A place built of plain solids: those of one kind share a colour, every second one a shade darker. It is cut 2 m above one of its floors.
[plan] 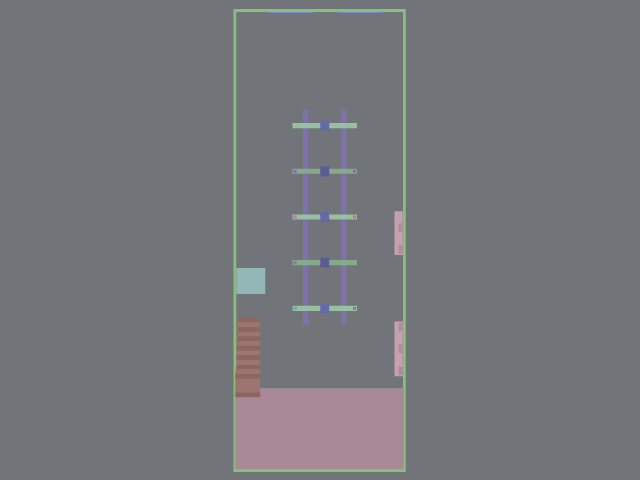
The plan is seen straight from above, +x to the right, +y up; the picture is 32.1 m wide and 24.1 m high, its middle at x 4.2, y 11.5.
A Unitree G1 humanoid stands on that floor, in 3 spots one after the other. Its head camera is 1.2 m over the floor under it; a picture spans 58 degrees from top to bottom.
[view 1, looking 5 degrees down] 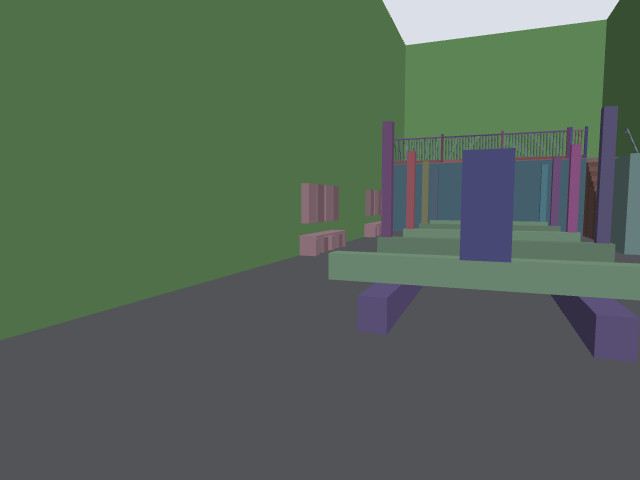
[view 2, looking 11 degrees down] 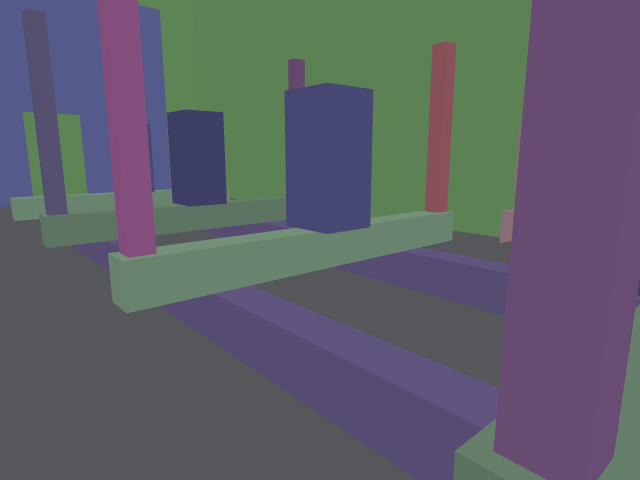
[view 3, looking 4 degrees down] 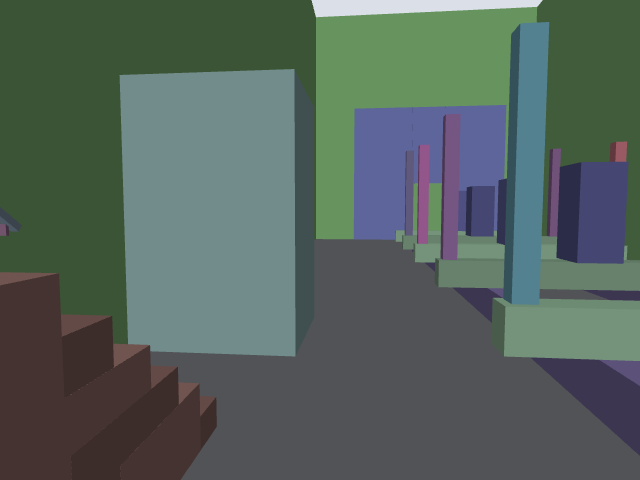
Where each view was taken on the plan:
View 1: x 4.44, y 21.85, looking -69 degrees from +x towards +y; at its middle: kit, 10.00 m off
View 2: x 2.13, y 10.10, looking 49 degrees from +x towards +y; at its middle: cross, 3.27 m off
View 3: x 2.01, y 5.36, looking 96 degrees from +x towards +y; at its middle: ground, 17.20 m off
